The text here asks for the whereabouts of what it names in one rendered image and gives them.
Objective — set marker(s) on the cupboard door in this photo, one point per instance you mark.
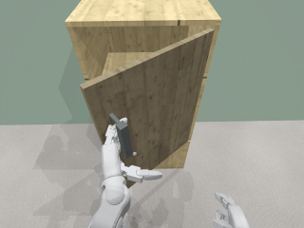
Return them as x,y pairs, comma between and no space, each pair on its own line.
158,94

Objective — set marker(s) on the robot left forearm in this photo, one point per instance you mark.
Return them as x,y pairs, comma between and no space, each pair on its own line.
115,202

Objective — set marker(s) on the handle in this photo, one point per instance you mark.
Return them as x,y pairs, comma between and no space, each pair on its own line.
123,135

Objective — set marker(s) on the right robot hand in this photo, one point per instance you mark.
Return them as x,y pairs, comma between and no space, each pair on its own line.
233,218

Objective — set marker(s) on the left robot hand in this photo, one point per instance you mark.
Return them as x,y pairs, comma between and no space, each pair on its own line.
111,162

